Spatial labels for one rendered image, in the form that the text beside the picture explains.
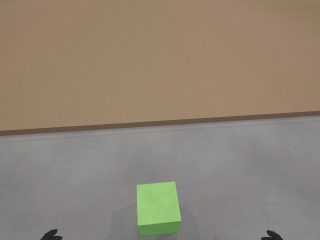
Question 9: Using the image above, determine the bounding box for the carton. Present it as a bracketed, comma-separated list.
[136, 181, 181, 237]

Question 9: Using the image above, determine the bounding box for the left robot hand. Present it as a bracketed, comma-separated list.
[40, 229, 63, 240]

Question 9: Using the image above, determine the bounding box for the right robot hand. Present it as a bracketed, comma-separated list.
[261, 230, 283, 240]

